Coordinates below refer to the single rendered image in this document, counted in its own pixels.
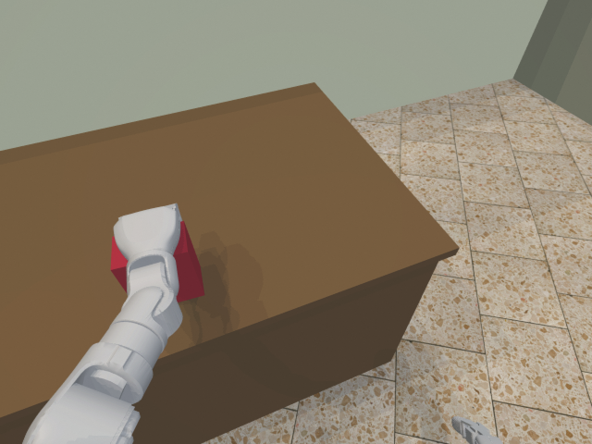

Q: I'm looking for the robot left hand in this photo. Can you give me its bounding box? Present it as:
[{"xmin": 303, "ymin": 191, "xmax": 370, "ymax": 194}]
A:
[{"xmin": 114, "ymin": 203, "xmax": 182, "ymax": 260}]

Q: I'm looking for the table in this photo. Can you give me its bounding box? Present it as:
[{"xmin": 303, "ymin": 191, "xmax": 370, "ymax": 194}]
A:
[{"xmin": 0, "ymin": 82, "xmax": 460, "ymax": 444}]

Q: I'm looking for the robot right hand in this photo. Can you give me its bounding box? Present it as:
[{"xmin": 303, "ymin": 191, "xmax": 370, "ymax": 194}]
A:
[{"xmin": 451, "ymin": 416, "xmax": 503, "ymax": 444}]

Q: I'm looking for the robot left upper arm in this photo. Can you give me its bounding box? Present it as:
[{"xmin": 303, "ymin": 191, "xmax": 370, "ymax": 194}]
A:
[{"xmin": 31, "ymin": 383, "xmax": 141, "ymax": 444}]

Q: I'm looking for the sponge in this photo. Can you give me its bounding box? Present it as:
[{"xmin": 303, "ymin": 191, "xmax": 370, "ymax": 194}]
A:
[{"xmin": 111, "ymin": 221, "xmax": 204, "ymax": 302}]

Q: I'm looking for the left robot forearm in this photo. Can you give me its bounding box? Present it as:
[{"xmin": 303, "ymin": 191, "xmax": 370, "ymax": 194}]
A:
[{"xmin": 22, "ymin": 250, "xmax": 183, "ymax": 444}]

